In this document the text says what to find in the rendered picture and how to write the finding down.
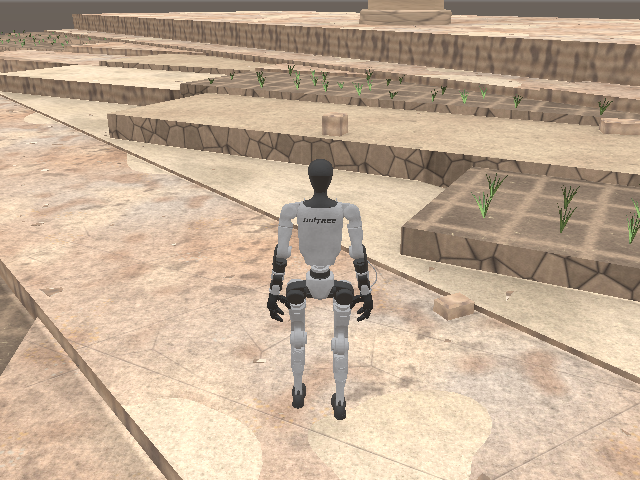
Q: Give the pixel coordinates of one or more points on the left robot hand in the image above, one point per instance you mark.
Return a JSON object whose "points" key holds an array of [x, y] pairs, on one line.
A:
{"points": [[273, 307]]}

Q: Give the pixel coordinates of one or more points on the right robot hand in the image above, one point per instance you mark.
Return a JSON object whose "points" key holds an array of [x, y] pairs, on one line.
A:
{"points": [[367, 306]]}

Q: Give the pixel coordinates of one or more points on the right robot shin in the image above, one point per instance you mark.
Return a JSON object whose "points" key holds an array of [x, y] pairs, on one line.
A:
{"points": [[340, 370]]}

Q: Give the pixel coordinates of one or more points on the left robot upper arm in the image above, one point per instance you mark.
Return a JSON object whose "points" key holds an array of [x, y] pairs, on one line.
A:
{"points": [[288, 212]]}

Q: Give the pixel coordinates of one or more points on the robot left forearm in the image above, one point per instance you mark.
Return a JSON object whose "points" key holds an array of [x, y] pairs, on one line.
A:
{"points": [[278, 270]]}

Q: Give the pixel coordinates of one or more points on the right robot upper arm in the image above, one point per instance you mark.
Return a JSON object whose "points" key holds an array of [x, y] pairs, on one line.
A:
{"points": [[351, 212]]}

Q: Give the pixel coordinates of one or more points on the robot right forearm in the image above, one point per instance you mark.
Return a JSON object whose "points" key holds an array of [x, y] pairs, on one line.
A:
{"points": [[362, 273]]}

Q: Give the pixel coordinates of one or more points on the right robot thigh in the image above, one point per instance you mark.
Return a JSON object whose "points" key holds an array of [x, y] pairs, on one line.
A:
{"points": [[343, 297]]}

